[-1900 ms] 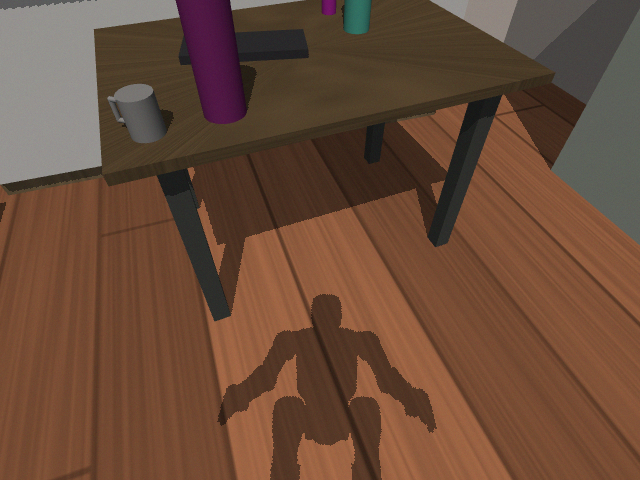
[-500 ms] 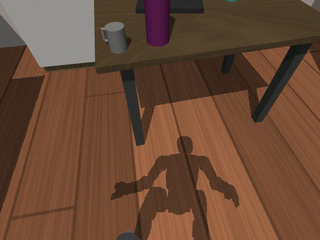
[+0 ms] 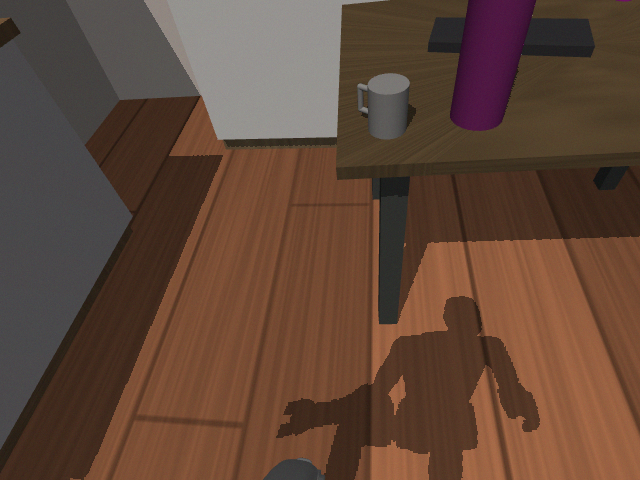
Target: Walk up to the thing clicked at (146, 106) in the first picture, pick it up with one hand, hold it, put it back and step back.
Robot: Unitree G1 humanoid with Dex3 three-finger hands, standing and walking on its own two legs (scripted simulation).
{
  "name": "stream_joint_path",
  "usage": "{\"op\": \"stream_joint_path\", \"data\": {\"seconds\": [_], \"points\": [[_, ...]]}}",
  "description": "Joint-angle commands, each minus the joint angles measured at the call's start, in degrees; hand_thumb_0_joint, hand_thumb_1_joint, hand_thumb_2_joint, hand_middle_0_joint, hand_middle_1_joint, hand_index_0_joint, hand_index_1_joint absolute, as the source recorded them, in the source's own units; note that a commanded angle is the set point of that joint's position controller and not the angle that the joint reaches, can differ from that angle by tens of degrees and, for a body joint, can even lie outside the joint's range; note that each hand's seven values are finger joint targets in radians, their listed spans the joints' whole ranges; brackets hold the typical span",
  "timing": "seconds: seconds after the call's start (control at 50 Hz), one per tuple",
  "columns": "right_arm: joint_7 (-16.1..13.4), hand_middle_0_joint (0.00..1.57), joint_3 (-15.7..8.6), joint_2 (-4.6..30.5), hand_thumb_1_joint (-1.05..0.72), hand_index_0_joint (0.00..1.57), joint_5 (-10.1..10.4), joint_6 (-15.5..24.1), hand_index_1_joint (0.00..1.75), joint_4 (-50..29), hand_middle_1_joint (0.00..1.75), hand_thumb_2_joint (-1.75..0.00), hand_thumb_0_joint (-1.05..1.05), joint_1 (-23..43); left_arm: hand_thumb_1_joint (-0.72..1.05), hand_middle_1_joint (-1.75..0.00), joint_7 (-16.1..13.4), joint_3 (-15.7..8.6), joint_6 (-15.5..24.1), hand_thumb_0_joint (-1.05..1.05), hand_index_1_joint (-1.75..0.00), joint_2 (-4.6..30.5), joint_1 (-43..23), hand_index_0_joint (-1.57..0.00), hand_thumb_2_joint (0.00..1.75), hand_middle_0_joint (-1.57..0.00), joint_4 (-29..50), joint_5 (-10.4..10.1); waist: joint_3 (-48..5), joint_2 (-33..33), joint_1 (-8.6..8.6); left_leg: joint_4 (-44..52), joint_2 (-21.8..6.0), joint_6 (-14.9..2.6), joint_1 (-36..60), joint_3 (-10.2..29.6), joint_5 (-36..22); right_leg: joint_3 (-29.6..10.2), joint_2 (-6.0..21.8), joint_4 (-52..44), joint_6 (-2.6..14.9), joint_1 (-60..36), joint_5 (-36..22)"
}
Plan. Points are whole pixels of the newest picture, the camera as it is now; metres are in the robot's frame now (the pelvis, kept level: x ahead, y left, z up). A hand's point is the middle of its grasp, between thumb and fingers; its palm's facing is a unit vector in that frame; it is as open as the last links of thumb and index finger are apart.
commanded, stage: walk up
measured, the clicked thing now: (380, 104) +0.78 -0.07 +0.04
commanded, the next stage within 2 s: stand in 1.94 s
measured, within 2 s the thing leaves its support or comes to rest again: neither
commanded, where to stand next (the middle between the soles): +0.13 +0.08 m, yaw +4 degrees
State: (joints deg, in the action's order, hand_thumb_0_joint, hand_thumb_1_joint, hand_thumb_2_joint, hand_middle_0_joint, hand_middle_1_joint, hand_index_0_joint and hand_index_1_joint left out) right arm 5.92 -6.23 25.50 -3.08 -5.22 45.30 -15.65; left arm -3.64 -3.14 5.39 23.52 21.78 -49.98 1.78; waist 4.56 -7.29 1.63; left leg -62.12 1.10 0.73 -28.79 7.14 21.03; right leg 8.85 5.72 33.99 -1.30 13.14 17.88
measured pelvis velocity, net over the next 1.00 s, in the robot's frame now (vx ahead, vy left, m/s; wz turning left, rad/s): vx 0.07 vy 0.09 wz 0.10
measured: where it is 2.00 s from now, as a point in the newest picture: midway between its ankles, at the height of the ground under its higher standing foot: outside the picture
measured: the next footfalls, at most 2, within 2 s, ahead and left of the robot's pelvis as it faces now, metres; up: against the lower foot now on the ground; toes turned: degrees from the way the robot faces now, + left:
left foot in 0.16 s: +0.13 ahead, +0.21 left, +0.00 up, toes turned +4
right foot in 0.60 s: +0.14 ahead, -0.03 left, +0.00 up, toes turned +4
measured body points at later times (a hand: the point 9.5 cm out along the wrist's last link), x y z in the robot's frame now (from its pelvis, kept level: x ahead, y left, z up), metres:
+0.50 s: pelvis +0.07 +0.11 -0.01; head +0.11 +0.13 +0.44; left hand +0.10 +0.44 -0.13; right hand +0.20 -0.18 -0.11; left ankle +0.09 +0.21 -0.73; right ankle +0.12 -0.03 -0.70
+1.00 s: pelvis +0.07 +0.09 +0.01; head +0.08 +0.10 +0.46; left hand +0.14 +0.41 -0.11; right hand +0.20 -0.19 -0.11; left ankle +0.09 +0.21 -0.73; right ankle +0.10 -0.03 -0.73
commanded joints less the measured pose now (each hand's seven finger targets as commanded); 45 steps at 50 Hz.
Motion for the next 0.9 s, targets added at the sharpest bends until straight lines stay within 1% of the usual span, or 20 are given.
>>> {"op": "stream_joint_path", "data": {"seconds": [0.0,0.06,0.1,0.12,0.14,0.16,0.18,0.2,0.24,0.28,0.4,0.5,0.54,0.58,0.6,0.62,0.68,0.72,0.8,0.88], "points": [[0.2,0.20,-2.4,7.3,-0.90,0.20,0.5,2.3,0.30,-7.6,0.30,-0.90,0.00,4.1,0.90,-0.30,-0.7,-6.1,1.9,0.00,-0.30,18.9,4.0,-0.20,0.90,-0.20,3.9,0.1,-0.5,18.1,1.41,7.9,-3.7,0.18,-6.3,-1.7,-0.6,-8.7,13.1,-8.8,12.48,-8.3,-29.0],[0.6,0.20,-2.6,7.6,-0.90,0.20,0.9,2.9,0.30,-8.1,0.30,-0.90,0.00,6.8,0.90,-0.30,-0.2,-5.6,1.4,0.00,-0.30,19.7,2.5,-0.20,0.90,-0.20,5.8,0.1,-2.5,18.4,1.15,16.8,-4.3,-0.93,2.4,-6.5,0.2,-4.2,12.5,-5.5,12.28,-4.1,-30.1],[0.0,0.20,-3.1,8.2,-0.90,0.20,1.6,3.2,0.30,-5.7,0.30,-0.90,0.00,2.4,0.90,-0.30,0.1,-5.3,0.5,0.00,-0.30,20.2,-1.3,-0.20,0.90,-0.20,7.1,-0.2,-5.1,18.4,-2.10,22.2,-2.8,-1.84,11.6,-9.9,-3.1,-2.6,12.3,-0.7,11.15,1.0,-24.3],[-0.5,0.20,-3.8,9.4,-0.90,0.20,1.6,3.5,0.30,-3.8,0.30,-0.90,0.00,-1.5,0.90,-0.30,0.2,-4.5,0.0,0.00,-0.30,18.6,-2.1,-0.20,0.90,-0.20,7.5,-0.1,-7.5,13.5,-5.01,25.5,-1.8,-2.70,20.0,-9.6,-8.1,-0.7,11.1,7.8,9.50,6.3,-17.2],[-1.4,0.20,-5.0,12.5,-0.90,0.20,1.5,3.9,0.30,-1.3,0.30,-0.90,0.00,-7.2,0.90,-0.30,0.4,-3.0,-0.6,0.00,-0.30,14.6,-0.1,-0.20,0.90,-0.20,7.6,-0.1,-10.5,2.4,-7.61,28.4,-0.5,-4.44,27.7,-7.4,-6.1,0.7,7.5,21.3,7.06,11.5,-7.9],[-2.4,0.20,-5.8,17.9,-0.90,0.20,0.9,4.5,0.30,-2.6,0.30,-0.90,0.00,-8.5,0.90,-0.30,0.7,-1.7,-0.8,0.00,-0.30,9.8,1.6,-0.20,0.90,-0.20,9.0,-0.7,-9.3,-14.0,-8.12,38.8,-12.8,-9.40,29.3,16.3,-5.7,0.3,0.0,33.0,3.37,23.2,12.7],[-2.7,0.20,-6.1,21.1,-0.90,0.20,2.9,4.7,0.30,-3.4,0.30,-0.90,0.00,-7.5,0.90,-0.30,0.1,-2.3,-1.5,0.00,-0.30,14.1,-1.5,-0.20,0.90,-0.20,8.8,-1.1,-11.1,-11.5,-8.12,44.8,-20.7,-15.10,23.3,31.6,0.3,-5.9,-1.9,35.7,3.83,24.4,19.9],[-3.1,0.20,-5.8,19.9,-0.90,0.20,3.0,4.3,0.30,-4.1,0.30,-0.90,0.00,-4.4,0.90,-0.30,-0.1,-2.5,-1.9,0.00,-0.30,16.5,-2.7,-0.20,0.90,-0.20,7.6,-1.1,-6.9,-4.8,-6.43,45.9,-20.4,-16.58,19.0,29.6,6.3,-9.3,0.4,39.2,3.80,24.5,17.5],[-4.6,0.20,-3.5,14.2,-0.90,0.20,3.2,5.0,0.30,-5.2,0.30,-0.90,0.00,0.4,0.90,-0.30,0.5,-2.5,-1.9,0.00,-0.30,14.7,1.7,-0.20,0.90,-0.20,4.0,-1.4,-4.4,0.2,-2.20,37.4,-16.3,-14.96,19.9,18.8,-8.7,-10.7,2.8,36.6,4.05,24.9,11.6],[-5.2,0.20,-2.0,12.8,-0.90,0.20,3.5,6.4,0.30,-4.1,0.30,-0.90,0.00,1.2,0.90,-0.30,1.4,-2.6,-2.0,0.00,-0.30,13.2,2.8,-0.20,0.90,-0.20,2.2,-1.1,-3.1,0.0,-0.89,36.3,-14.4,-13.58,13.3,13.0,-19.2,-10.3,3.0,29.8,3.86,18.0,8.4],[-6.9,0.20,-0.1,11.3,-0.90,0.20,3.2,8.0,0.30,-3.6,0.30,-0.90,0.00,1.5,0.90,-0.30,2.2,-2.6,-4.2,0.00,-0.30,10.6,-1.8,-0.20,0.90,-0.20,2.7,-1.2,-5.3,-0.1,-1.08,33.6,-16.2,-12.55,11.3,10.5,-39.6,-9.1,-0.3,20.1,3.16,9.9,5.7],[-8.0,0.20,0.4,11.4,-0.90,0.20,3.2,8.0,0.30,-3.3,0.30,-0.90,0.00,3.5,0.90,-0.30,2.7,-2.5,-5.2,0.00,-0.30,9.7,-5.0,-0.20,0.90,-0.20,2.9,-1.2,-7.8,0.0,-0.92,30.9,-15.2,-11.97,13.1,10.2,-36.8,-9.2,-2.3,12.6,3.83,5.7,6.9],[-8.0,0.20,1.0,11.0,-0.90,0.20,3.4,7.8,0.30,-2.4,0.30,-0.90,0.00,4.5,0.90,-0.30,2.8,-2.3,-4.6,0.00,-0.30,9.0,-5.6,-0.20,0.90,-0.20,2.2,-1.0,-7.7,0.8,0.21,28.2,-13.0,-9.78,11.3,8.2,-32.4,-8.9,-3.2,0.3,4.76,-0.3,-0.5],[-7.8,0.20,2.3,7.5,-0.90,0.20,4.1,7.8,0.30,-1.8,0.30,-0.90,0.00,4.2,0.90,-0.30,2.6,-2.9,-3.4,0.00,-0.30,12.8,-6.2,-0.20,0.90,-0.20,1.7,-0.5,-9.8,8.4,-0.07,23.6,-7.6,-4.52,5.9,3.4,-20.9,-19.6,4.7,-4.4,8.10,-8.1,-17.9],[-7.7,0.20,2.3,6.7,-0.90,0.20,4.0,7.6,0.30,-0.6,0.30,-0.90,0.00,3.7,0.90,-0.30,2.9,-2.9,-3.3,0.00,-0.30,14.2,-10.2,-0.20,0.90,-0.20,2.1,-1.1,-9.4,11.0,-1.71,21.2,-1.9,-2.26,9.2,-1.0,-9.7,-23.9,10.1,-5.0,12.78,-2.9,-19.6],[-7.9,0.20,2.1,7.1,-0.90,0.20,3.7,7.5,0.30,1.6,0.30,-0.90,0.00,2.9,0.90,-0.30,3.3,-2.2,-3.3,0.00,-0.30,13.3,-13.7,-0.20,0.90,-0.20,2.6,-1.4,-8.7,10.9,-3.08,23.6,-2.0,-2.07,14.9,-2.7,-5.1,-22.7,10.9,-4.1,13.14,2.5,-18.4],[-7.2,0.20,1.9,9.2,-0.90,0.20,3.2,8.3,0.30,3.3,0.30,-0.90,0.00,7.0,0.90,-0.30,3.5,-0.9,-4.0,0.00,-0.30,10.9,-13.9,-0.20,0.90,-0.20,0.7,-1.4,-7.4,8.5,-1.42,32.4,-7.0,-5.30,13.7,4.8,-12.1,-13.8,1.7,-1.3,5.72,0.7,-11.2],[-6.9,0.20,2.8,8.7,-0.90,0.20,3.1,8.6,0.30,4.4,0.30,-0.90,0.00,8.6,0.90,-0.30,3.6,-0.7,-4.1,0.00,-0.30,10.2,-13.5,-0.20,0.90,-0.20,-1.0,-1.4,-7.8,9.6,-0.45,34.1,-8.6,-6.11,12.4,6.3,-12.7,-13.6,0.9,-2.5,5.18,-2.4,-7.8],[-6.7,0.20,3.8,8.0,-0.90,0.20,3.0,8.7,0.30,7.6,0.30,-0.90,0.00,11.0,0.90,-0.30,3.9,-0.1,-4.2,0.00,-0.30,9.8,-16.2,-0.20,0.90,-0.20,-3.2,-2.0,-4.9,5.9,-0.58,39.1,-7.0,-3.62,11.8,4.0,-10.0,-14.4,1.7,-7.2,5.25,-3.3,-6.6],[-6.4,0.20,4.2,7.6,-0.90,0.20,3.0,8.8,0.30,9.9,0.30,-0.90,0.00,12.6,0.90,-0.30,4.2,0.2,-4.1,0.00,-0.30,9.3,-17.8,-0.20,0.90,-0.20,-6.0,-2.0,-5.4,5.8,-0.59,42.1,-7.2,-3.13,14.5,3.4,-10.2,-14.0,1.7,-11.1,4.50,-4.8,-5.9]]}}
